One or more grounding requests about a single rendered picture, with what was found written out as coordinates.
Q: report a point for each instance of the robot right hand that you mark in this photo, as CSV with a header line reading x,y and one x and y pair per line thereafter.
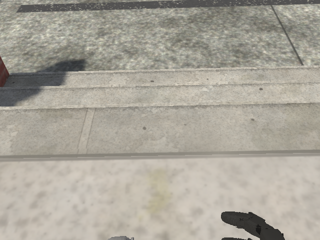
x,y
251,223

